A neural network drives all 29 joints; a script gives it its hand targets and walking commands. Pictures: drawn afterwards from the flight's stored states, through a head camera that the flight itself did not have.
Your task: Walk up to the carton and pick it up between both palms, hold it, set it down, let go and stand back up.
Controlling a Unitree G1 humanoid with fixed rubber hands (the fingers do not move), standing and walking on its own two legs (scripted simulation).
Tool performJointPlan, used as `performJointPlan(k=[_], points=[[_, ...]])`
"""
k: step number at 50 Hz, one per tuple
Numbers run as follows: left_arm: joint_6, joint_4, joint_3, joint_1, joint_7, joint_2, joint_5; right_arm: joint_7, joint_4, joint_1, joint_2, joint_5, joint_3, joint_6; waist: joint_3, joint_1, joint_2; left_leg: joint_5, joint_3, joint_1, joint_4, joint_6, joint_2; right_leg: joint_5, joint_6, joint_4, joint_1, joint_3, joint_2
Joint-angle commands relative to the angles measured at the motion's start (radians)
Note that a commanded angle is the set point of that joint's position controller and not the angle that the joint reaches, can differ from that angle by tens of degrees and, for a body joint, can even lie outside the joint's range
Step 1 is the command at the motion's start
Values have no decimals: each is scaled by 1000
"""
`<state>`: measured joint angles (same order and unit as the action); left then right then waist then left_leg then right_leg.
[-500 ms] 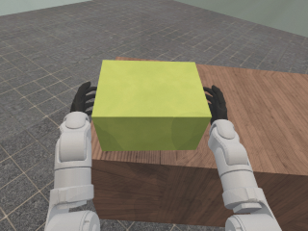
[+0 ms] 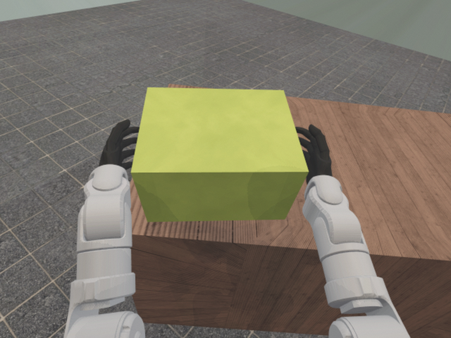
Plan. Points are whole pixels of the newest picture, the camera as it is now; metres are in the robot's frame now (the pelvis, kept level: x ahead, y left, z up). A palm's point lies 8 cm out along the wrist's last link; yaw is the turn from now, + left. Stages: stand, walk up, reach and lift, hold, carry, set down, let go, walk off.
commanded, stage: hold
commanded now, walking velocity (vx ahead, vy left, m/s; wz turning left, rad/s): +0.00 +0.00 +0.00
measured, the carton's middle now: (217, 154) +0.41 +0.01 +0.14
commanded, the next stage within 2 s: none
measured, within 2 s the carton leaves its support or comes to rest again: neither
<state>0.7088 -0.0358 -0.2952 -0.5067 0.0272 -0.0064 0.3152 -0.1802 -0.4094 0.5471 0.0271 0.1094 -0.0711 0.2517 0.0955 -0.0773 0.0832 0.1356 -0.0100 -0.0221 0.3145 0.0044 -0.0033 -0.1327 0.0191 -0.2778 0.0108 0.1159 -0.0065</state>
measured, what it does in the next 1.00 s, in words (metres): stands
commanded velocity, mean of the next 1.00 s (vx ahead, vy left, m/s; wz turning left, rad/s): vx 0.00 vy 0.00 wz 0.00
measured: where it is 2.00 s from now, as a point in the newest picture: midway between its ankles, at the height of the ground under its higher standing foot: outside the picture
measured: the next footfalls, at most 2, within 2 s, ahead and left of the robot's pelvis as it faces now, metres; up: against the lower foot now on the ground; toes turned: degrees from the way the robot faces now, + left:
none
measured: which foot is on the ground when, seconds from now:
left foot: down 0.00-1.00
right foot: down 0.00-1.00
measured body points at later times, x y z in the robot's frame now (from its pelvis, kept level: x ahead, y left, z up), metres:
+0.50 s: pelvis +0.00 +0.00 +0.00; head -0.03 +0.03 +0.45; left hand +0.37 +0.18 +0.15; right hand +0.37 -0.17 +0.16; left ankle +0.04 +0.11 -0.75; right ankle +0.03 -0.10 -0.75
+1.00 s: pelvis +0.00 +0.00 +0.00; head -0.02 +0.03 +0.45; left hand +0.37 +0.18 +0.16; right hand +0.37 -0.17 +0.16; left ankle +0.04 +0.11 -0.75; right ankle +0.03 -0.10 -0.75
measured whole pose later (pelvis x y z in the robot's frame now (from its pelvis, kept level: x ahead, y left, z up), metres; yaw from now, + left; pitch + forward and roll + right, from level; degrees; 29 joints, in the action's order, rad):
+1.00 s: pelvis +0.00 +0.00 +0.00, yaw +0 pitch -8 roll +0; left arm 0.70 -0.05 -0.30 -0.52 0.02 -0.01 0.30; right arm -0.19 -0.41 0.55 0.03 0.11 -0.07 0.25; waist 0.09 -0.07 0.08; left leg 0.13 -0.01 -0.04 0.31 0.01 -0.01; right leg -0.13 0.02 -0.28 -0.01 0.11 0.00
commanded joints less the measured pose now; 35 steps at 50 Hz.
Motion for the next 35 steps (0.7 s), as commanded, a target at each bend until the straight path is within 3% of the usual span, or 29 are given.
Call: performJointPlan(k=[1,4,8,9,10,13,19,21,23,25,29,30,32,33,35], points=[[-102,188,465,-702,172,-387,-186,176,298,734,-414,67,366,-66,-498,-3,-111,-196,-21,90,-35,-23,32,147,-40,17,145,-18,28],[-97,177,444,-687,183,-379,-184,176,316,736,-427,54,365,-74,-504,6,-77,-136,-31,58,-51,-3,37,147,-45,16,171,-21,19],[-136,275,519,-745,166,-408,-239,165,410,770,-455,95,412,-91,-639,-2,-115,-307,-19,118,7,-34,40,289,-46,-13,184,-25,32],[-142,297,537,-758,159,-417,-246,164,403,757,-442,101,409,-86,-646,-11,-129,-326,-12,149,11,-44,36,276,-44,-13,161,-21,39],[-139,275,537,-740,155,-416,-242,165,415,767,-438,109,422,-86,-643,1,-127,-328,-12,159,14,-42,36,254,-42,-5,143,-21,41],[-110,203,488,-689,163,-403,-200,174,312,696,-396,69,365,-63,-521,-7,-120,-202,-13,116,-33,-32,22,139,-30,19,112,-18,33],[-84,148,445,-689,179,-393,-176,189,266,728,-393,41,309,-63,-442,-12,-101,-87,-25,70,-72,-15,19,56,-33,35,112,-15,30],[-92,168,438,-716,183,-395,-181,189,281,747,-423,39,323,-74,-480,-2,-86,-112,-31,59,-63,-6,24,102,-39,20,138,-18,24],[-111,232,482,-750,174,-414,-206,188,296,743,-444,60,348,-83,-549,-11,-112,-206,-26,103,-36,-26,30,174,-43,5,148,-15,29],[-120,218,494,-746,168,-406,-216,181,342,782,-452,77,380,-89,-574,6,-117,-242,-24,102,-13,-21,41,216,-43,1,154,-24,26],[-120,177,478,-729,158,-409,-198,178,303,772,-436,66,365,-82,-546,13,-125,-187,-21,93,-27,-21,33,154,-39,6,130,-21,27],[-114,179,472,-703,163,-414,-193,176,306,755,-434,58,360,-83,-534,8,-102,-189,-21,94,-29,-16,30,154,-39,12,135,-21,30],[-106,181,476,-698,166,-412,-193,177,295,737,-415,59,345,-81,-542,0,-115,-202,-15,120,-28,-27,23,140,-35,14,124,-15,34],[-110,210,493,-700,167,-416,-204,172,313,720,-421,63,347,-83,-572,-18,-123,-240,-16,142,-13,-32,26,182,-37,10,136,-16,32],[-114,215,493,-731,166,-407,-206,173,288,727,-416,64,346,-75,-544,-19,-134,-206,-16,109,-24,-35,30,153,-37,11,132,-16,29]])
